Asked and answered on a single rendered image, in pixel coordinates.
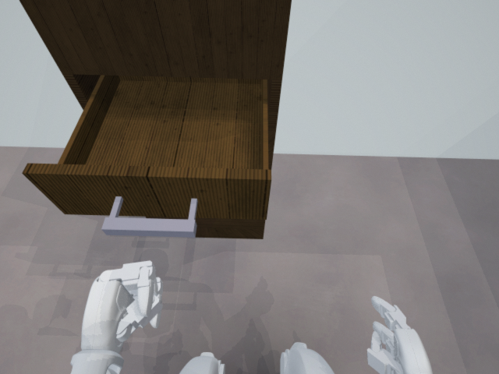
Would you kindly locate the robot right thigh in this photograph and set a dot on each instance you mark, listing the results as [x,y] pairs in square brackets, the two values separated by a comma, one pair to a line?
[303,361]

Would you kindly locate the left robot forearm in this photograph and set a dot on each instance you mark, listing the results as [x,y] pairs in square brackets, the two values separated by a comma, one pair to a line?
[97,362]

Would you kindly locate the cabinet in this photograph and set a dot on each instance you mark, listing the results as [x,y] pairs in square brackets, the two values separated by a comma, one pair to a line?
[228,39]

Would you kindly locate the drawer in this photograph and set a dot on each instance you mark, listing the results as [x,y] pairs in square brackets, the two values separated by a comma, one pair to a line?
[159,142]

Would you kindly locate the left robot hand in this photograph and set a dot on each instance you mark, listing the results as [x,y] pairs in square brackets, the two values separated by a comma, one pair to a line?
[134,289]

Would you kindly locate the right robot shin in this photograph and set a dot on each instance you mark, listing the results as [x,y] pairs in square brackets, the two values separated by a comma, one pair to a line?
[298,345]

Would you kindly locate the right robot hand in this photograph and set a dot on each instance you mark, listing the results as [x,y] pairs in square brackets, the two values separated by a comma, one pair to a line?
[405,353]

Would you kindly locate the handle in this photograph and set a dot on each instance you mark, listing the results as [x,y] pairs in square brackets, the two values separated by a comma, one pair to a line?
[115,225]

